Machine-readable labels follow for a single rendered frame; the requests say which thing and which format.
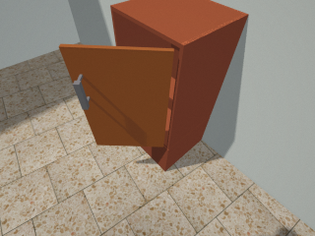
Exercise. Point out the cupboard door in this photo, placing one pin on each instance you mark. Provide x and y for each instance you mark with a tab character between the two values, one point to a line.
129	90

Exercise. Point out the handle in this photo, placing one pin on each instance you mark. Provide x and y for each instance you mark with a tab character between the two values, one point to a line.
80	92

